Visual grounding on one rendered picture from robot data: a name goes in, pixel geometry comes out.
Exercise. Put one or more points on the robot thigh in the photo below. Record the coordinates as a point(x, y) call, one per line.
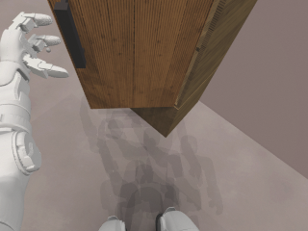
point(113, 225)
point(176, 221)

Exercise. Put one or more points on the handle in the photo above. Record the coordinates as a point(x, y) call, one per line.
point(67, 24)

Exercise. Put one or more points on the right robot thigh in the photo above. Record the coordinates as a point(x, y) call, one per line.
point(176, 221)

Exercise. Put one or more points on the left robot hand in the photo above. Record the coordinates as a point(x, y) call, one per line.
point(14, 47)

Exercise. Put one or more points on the left robot thigh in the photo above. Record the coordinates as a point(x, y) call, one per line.
point(113, 225)

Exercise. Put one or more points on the left robot upper arm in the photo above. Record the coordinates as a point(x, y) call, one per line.
point(19, 158)

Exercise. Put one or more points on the left robot forearm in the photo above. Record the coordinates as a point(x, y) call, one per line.
point(15, 104)

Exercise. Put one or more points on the cupboard door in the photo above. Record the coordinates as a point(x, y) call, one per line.
point(137, 52)

